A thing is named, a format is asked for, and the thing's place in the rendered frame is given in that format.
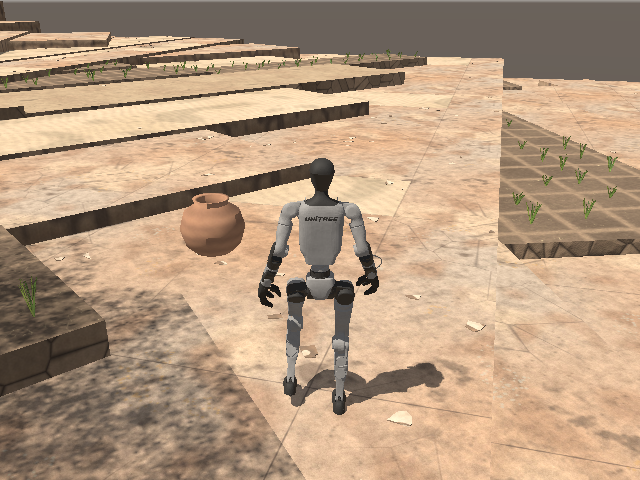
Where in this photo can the robot left forearm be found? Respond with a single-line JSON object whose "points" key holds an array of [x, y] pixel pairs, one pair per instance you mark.
{"points": [[271, 268]]}

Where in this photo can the right robot hand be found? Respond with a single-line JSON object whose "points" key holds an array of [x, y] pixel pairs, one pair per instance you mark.
{"points": [[365, 281]]}

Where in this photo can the robot right forearm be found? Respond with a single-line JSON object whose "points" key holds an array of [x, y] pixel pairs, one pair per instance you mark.
{"points": [[368, 264]]}

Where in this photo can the robot right upper arm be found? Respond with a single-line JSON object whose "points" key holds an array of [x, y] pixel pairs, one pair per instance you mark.
{"points": [[352, 211]]}

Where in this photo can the humanoid robot torso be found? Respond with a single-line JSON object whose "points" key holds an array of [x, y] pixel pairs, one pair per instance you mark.
{"points": [[320, 240]]}

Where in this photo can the robot left upper arm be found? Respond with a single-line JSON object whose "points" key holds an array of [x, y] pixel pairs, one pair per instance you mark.
{"points": [[289, 211]]}

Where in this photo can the robot right shin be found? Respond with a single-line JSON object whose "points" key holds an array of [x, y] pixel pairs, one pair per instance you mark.
{"points": [[340, 369]]}

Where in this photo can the left robot hand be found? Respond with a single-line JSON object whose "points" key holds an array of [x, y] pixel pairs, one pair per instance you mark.
{"points": [[263, 292]]}

